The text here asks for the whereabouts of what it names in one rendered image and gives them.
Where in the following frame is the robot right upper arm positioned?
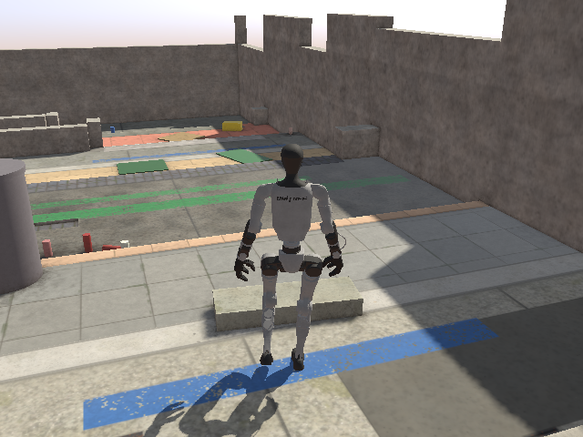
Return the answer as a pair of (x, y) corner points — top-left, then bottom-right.
(311, 183), (334, 234)

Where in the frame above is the right robot forearm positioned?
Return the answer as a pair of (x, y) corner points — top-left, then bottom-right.
(325, 221), (342, 259)

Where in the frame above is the left robot forearm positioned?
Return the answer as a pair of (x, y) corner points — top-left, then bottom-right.
(237, 219), (256, 261)

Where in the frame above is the robot left upper arm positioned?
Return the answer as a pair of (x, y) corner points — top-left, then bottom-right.
(248, 183), (273, 234)

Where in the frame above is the robot right hand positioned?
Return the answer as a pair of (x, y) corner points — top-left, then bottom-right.
(322, 255), (343, 277)

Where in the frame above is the robot left hand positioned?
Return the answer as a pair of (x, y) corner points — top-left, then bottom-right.
(234, 258), (255, 281)

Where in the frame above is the left robot foot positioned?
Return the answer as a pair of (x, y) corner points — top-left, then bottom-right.
(260, 351), (273, 365)

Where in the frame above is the left robot shin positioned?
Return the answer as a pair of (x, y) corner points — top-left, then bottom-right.
(261, 292), (275, 354)

